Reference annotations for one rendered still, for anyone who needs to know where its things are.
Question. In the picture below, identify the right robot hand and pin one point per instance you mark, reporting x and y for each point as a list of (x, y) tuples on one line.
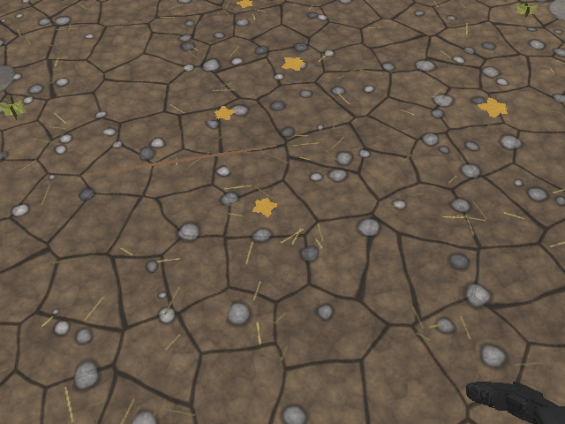
[(520, 400)]

